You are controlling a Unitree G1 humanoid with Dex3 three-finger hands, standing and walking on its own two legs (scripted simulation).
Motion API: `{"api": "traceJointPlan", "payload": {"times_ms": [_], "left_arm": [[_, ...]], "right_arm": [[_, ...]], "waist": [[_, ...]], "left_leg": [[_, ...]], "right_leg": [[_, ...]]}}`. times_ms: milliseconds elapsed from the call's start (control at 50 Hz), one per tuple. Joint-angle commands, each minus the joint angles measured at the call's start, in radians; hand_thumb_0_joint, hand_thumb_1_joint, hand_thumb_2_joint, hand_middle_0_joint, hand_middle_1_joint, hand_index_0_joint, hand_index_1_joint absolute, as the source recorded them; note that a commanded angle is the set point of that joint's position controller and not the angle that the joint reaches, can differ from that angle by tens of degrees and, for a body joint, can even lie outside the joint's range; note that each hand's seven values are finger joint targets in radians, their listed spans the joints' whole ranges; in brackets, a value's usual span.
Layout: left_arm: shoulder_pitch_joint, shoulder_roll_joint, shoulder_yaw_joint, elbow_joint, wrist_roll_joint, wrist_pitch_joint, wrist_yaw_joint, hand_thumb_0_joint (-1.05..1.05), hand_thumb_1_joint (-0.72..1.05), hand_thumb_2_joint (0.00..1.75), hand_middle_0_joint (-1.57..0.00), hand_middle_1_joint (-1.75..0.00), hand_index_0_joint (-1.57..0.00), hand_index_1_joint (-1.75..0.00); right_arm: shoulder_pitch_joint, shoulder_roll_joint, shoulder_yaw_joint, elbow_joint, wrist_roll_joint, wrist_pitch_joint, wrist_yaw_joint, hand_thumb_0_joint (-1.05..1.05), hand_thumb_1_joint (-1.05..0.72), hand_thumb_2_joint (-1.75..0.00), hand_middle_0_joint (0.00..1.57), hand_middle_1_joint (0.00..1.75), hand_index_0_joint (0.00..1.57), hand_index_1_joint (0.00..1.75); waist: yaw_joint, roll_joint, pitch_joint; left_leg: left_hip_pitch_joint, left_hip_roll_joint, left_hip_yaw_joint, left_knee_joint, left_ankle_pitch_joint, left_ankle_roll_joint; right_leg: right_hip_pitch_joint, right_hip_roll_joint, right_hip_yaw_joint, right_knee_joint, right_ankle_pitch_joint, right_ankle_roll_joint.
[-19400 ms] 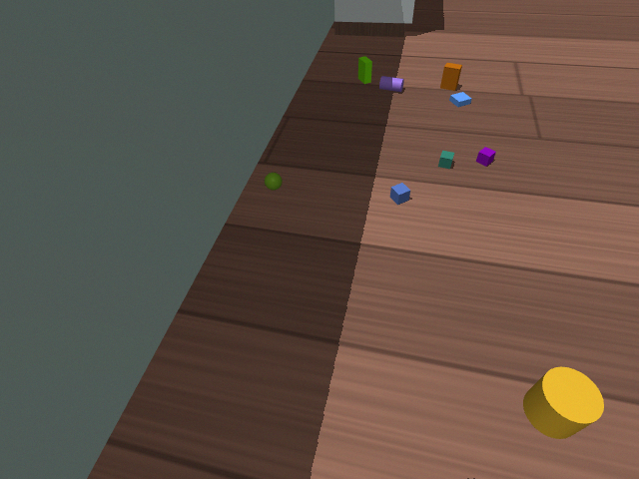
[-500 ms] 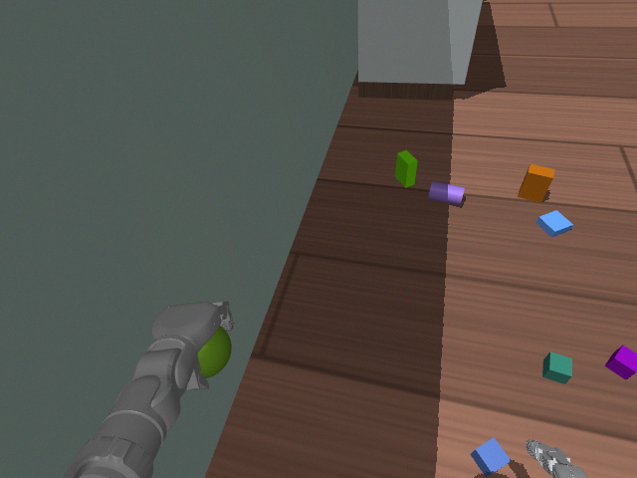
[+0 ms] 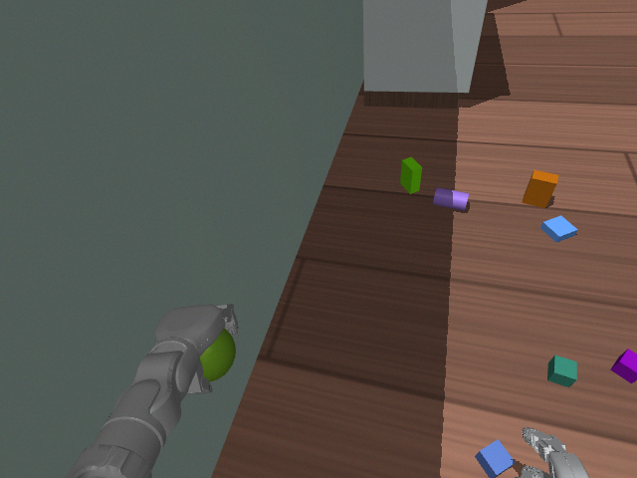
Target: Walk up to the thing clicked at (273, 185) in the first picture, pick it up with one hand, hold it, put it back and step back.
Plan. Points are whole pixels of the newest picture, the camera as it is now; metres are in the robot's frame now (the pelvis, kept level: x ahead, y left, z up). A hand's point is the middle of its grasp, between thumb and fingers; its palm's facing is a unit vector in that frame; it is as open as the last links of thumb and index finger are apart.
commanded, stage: hold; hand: left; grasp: from above
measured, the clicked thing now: (206, 352) +0.31 +0.22 -0.06
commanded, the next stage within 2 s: crouch in 0.70 s
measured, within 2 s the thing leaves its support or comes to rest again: neither
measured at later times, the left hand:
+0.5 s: hand (202, 362) +0.29 +0.22 -0.04, palm faces -0.45 -0.06 -0.89, open 10.8 cm
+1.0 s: hand (202, 358) +0.30 +0.22 -0.04, palm faces -0.45 -0.06 -0.89, open 10.8 cm
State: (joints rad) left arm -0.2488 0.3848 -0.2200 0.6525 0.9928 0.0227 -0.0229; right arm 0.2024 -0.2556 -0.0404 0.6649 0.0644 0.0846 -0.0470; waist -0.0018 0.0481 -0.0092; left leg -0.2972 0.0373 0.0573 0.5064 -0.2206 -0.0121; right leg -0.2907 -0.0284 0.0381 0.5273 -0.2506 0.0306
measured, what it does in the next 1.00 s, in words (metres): stands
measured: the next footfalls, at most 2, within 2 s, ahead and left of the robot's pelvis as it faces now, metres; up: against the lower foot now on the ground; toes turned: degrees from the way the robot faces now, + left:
none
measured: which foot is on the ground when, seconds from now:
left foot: down 0.00-1.00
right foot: down 0.00-1.00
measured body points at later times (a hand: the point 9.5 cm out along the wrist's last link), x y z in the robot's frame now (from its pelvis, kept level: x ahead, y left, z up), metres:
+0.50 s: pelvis +0.00 +0.00 +0.00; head +0.01 -0.02 +0.45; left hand +0.31 +0.22 +0.01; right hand +0.15 -0.25 -0.11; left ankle +0.03 +0.13 -0.74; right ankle +0.02 -0.14 -0.74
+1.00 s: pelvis +0.01 +0.00 +0.00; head +0.02 -0.02 +0.45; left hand +0.32 +0.22 +0.01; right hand +0.15 -0.26 -0.11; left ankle +0.03 +0.13 -0.74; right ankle +0.02 -0.14 -0.74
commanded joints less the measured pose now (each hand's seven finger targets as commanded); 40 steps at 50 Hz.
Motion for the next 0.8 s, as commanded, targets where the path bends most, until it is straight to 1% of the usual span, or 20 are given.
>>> {"api": "traceJointPlan", "payload": {"times_ms": [0,40,120,160,200,240,260,320,340,360,400,440,480,520,560,580,640,680,740,780], "left_arm": [[-0.338,0.207,0.109,-0.212,0.002,-0.002,0.038,0.0,0.41,1.05,-0.73,-1.1,-0.77,-1.06],[-0.364,0.209,0.101,-0.232,-0.001,-0.003,0.036,0.0,0.42,1.05,-0.75,-1.09,-0.79,-1.05],[-0.288,0.201,0.107,-0.2,-0.007,-0.001,0.024,0.0,0.42,1.04,-0.73,-1.11,-0.78,-1.07],[-0.336,0.196,0.088,-0.267,-0.006,-0.006,0.016,0.0,0.42,1.05,-0.74,-1.11,-0.79,-1.06],[-0.329,0.22,0.115,-0.254,-0.003,-0.008,0.015,0.0,0.4,1.07,-0.73,-1.11,-0.77,-1.07],[-0.361,0.199,0.088,-0.279,-0.005,-0.011,0.015,0.0,0.4,1.07,-0.73,-1.11,-0.77,-1.07],[-0.356,0.229,0.117,-0.243,-0.001,-0.009,0.022,0.0,0.39,1.07,-0.73,-1.1,-0.77,-1.06],[-0.317,0.195,0.097,-0.224,0.0,-0.005,0.025,0.0,0.38,1.05,-0.72,-1.09,-0.76,-1.05],[-0.303,0.205,0.114,-0.205,0.003,-0.003,0.031,0.0,0.38,1.07,-0.72,-1.1,-0.76,-1.07],[-0.305,0.191,0.095,-0.228,0.0,-0.003,0.03,0.0,0.39,1.07,-0.72,-1.13,-0.76,-1.09],[-0.299,0.208,0.116,-0.215,0.003,-0.003,0.032,0.0,0.39,1.11,-0.74,-1.11,-0.77,-1.08],[-0.307,0.206,0.109,-0.225,0.003,-0.006,0.034,0.0,0.41,1.12,-0.75,-1.14,-0.78,-1.1],[-0.328,0.239,0.137,-0.243,0.013,-0.011,0.039,0.0,0.4,1.1,-0.75,-1.11,-0.78,-1.08],[-0.37,0.216,0.106,-0.279,0.01,-0.015,0.04,0.0,0.4,1.11,-0.76,-1.1,-0.79,-1.07],[-0.361,0.219,0.115,-0.257,0.006,-0.012,0.043,0.0,0.38,1.09,-0.74,-1.1,-0.77,-1.07],[-0.357,0.241,0.135,-0.253,0.003,-0.014,0.048,0.0,0.37,1.09,-0.74,-1.09,-0.77,-1.06],[-0.358,0.197,0.091,-0.213,0.008,-0.008,0.047,0.0,0.37,1.06,-0.73,-1.1,-0.76,-1.06],[-0.301,0.217,0.123,-0.192,-0.001,-0.004,0.043,0.0,0.36,1.07,-0.72,-1.11,-0.75,-1.07],[-0.336,0.194,0.082,-0.215,0.002,-0.007,0.025,0.0,0.38,1.07,-0.73,-1.11,-0.76,-1.07],[-0.317,0.211,0.108,-0.221,0.0,-0.009,0.024,0.0,0.4,0.99,-0.72,-1.14,-0.78,-1.07]], "right_arm": [[-0.098,-0.126,-0.035,-0.137,-0.005,-0.046,-0.008,0.0,-0.9,-0.9,0.2,0.3,0.2,0.3],[-0.101,-0.127,-0.032,-0.136,-0.005,-0.049,-0.009,0.0,-0.9,-0.9,0.2,0.3,0.2,0.3],[-0.109,-0.125,-0.028,-0.144,-0.003,-0.051,-0.011,0.0,-0.9,-0.9,0.2,0.3,0.2,0.3],[-0.119,-0.121,-0.028,-0.148,-0.001,-0.053,-0.012,0.0,-0.9,-0.9,0.2,0.3,0.2,0.3],[-0.118,-0.121,-0.028,-0.146,0.0,-0.051,-0.016,0.0,-0.91,-0.9,0.2,0.3,0.2,0.3],[-0.115,-0.119,-0.026,-0.141,0.0,-0.052,-0.016,0.0,-0.91,-0.9,0.2,0.3,0.2,0.3],[-0.12,-0.123,-0.025,-0.135,-0.001,-0.05,-0.018,0.0,-0.91,-0.9,0.2,0.3,0.2,0.3],[-0.125,-0.118,-0.023,-0.139,0.0,-0.053,-0.015,0.0,-0.91,-0.9,0.2,0.3,0.2,0.3],[-0.122,-0.122,-0.025,-0.134,-0.002,-0.052,-0.016,0.0,-0.91,-0.9,0.2,0.3,0.2,0.3],[-0.125,-0.119,-0.024,-0.139,-0.001,-0.051,-0.014,0.0,-0.91,-0.9,0.2,0.3,0.2,0.3],[-0.126,-0.119,-0.025,-0.138,-0.003,-0.05,-0.013,0.0,-0.91,-0.9,0.2,0.3,0.2,0.3],[-0.127,-0.116,-0.024,-0.137,-0.002,-0.05,-0.013,0.0,-0.91,-0.9,0.2,0.3,0.2,0.3],[-0.127,-0.117,-0.027,-0.135,-0.003,-0.05,-0.015,0.0,-0.91,-0.9,0.2,0.3,0.2,0.3],[-0.122,-0.115,-0.028,-0.131,-0.004,-0.05,-0.016,0.0,-0.91,-0.9,0.2,0.3,0.2,0.3],[-0.111,-0.119,-0.029,-0.122,-0.003,-0.05,-0.018,0.0,-0.91,-0.9,0.2,0.3,0.2,0.3],[-0.106,-0.122,-0.033,-0.115,-0.002,-0.049,-0.019,0.0,-0.91,-0.9,0.2,0.3,0.2,0.3],[-0.103,-0.121,-0.035,-0.113,-0.002,-0.046,-0.017,0.0,-0.91,-0.9,0.2,0.3,0.2,0.3],[-0.093,-0.123,-0.04,-0.112,0.0,-0.044,-0.016,0.0,-0.91,-0.9,0.2,0.3,0.2,0.3],[-0.107,-0.119,-0.037,-0.121,0.001,-0.039,-0.016,0.0,-0.91,-0.9,0.2,0.3,0.2,0.3],[-0.105,-0.122,-0.039,-0.127,0.001,-0.039,-0.015,0.0,-0.93,-0.92,0.2,0.3,0.2,0.3]], "waist": [[0.009,-0.045,-0.237],[0.002,-0.026,-0.234],[0.012,-0.057,-0.195],[0.009,-0.027,-0.234],[0.015,-0.035,-0.237],[0.003,-0.041,-0.245],[0.006,-0.033,-0.222],[0.011,-0.049,-0.212],[0.015,-0.054,-0.212],[0.015,-0.042,-0.21],[0.015,-0.046,-0.204],[0.014,-0.036,-0.208],[0.019,-0.026,-0.232],[0.005,-0.023,-0.275],[0.005,-0.036,-0.273],[0.015,-0.023,-0.276],[0.005,-0.037,-0.259],[0.021,-0.035,-0.266],[0.009,-0.042,-0.241],[0.019,-0.032,-0.243]], "left_leg": [[0.144,-0.041,-0.004,-0.069,0.105,0.023],[0.147,-0.042,-0.002,-0.075,0.088,0.022],[0.131,-0.039,-0.008,-0.089,0.059,0.023],[0.156,-0.043,-0.005,-0.087,0.089,0.022],[0.161,-0.045,-0.001,-0.082,0.111,0.025],[0.178,-0.046,0.0,-0.082,0.12,0.026],[0.171,-0.046,0.0,-0.085,0.103,0.024],[0.163,-0.046,0.0,-0.092,0.089,0.024],[0.158,-0.046,-0.002,-0.089,0.101,0.023],[0.156,-0.044,-0.003,-0.092,0.1,0.02],[0.148,-0.047,-0.002,-0.09,0.083,0.021],[0.147,-0.048,-0.002,-0.091,0.081,0.02],[0.164,-0.049,0.0,-0.087,0.099,0.021],[0.192,-0.048,0.0,-0.076,0.145,0.022],[0.196,-0.047,0.0,-0.072,0.165,0.025],[0.192,-0.047,0.001,-0.071,0.176,0.024],[0.195,-0.043,-0.001,-0.074,0.202,0.022],[0.182,-0.043,0.0,-0.073,0.22,0.022],[0.182,-0.045,-0.001,-0.077,0.208,0.024],[0.184,-0.047,-0.001,-0.081,0.195,0.023]], "right_leg": [[0.035,0.052,-0.036,-0.106,0.09,-0.029],[0.028,0.051,-0.032,-0.111,0.08,-0.029],[0.03,0.052,-0.037,-0.124,0.042,-0.029],[0.036,0.048,-0.031,-0.117,0.078,-0.031],[0.044,0.048,-0.031,-0.118,0.094,-0.028],[0.039,0.049,-0.029,-0.117,0.108,-0.027],[0.03,0.048,-0.03,-0.127,0.088,-0.026],[0.034,0.048,-0.033,-0.129,0.069,-0.029],[0.035,0.048,-0.034,-0.126,0.08,-0.028],[0.037,0.05,-0.036,-0.123,0.078,-0.031],[0.036,0.048,-0.035,-0.131,0.062,-0.029],[0.033,0.048,-0.033,-0.128,0.063,-0.03],[0.043,0.046,-0.031,-0.126,0.078,-0.03],[0.051,0.047,-0.029,-0.115,0.131,-0.027],[0.059,0.046,-0.03,-0.115,0.155,-0.025],[0.067,0.047,-0.031,-0.114,0.163,-0.026],[0.066,0.05,-0.038,-0.11,0.189,-0.028],[0.082,0.05,-0.042,-0.106,0.204,-0.03],[0.066,0.049,-0.041,-0.117,0.194,-0.028],[0.073,0.046,-0.038,-0.12,0.181,-0.031]]}}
